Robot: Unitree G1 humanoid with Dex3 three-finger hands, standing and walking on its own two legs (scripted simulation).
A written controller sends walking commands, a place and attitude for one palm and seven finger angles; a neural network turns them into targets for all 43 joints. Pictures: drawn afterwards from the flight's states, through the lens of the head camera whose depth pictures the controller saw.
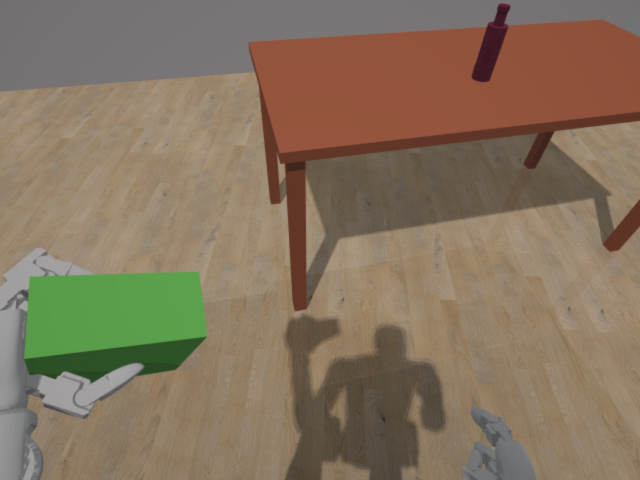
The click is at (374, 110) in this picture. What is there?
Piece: table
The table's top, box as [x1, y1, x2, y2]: [248, 20, 639, 163]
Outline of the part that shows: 639,120 639,37 604,20 509,25 490,80 487,82 479,82 471,78 471,74 486,27 248,42 251,58 280,163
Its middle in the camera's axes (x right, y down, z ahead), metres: +0.55 -0.55 +1.28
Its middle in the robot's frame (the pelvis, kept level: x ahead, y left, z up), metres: +1.36 -0.47 -0.07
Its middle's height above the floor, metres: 0.71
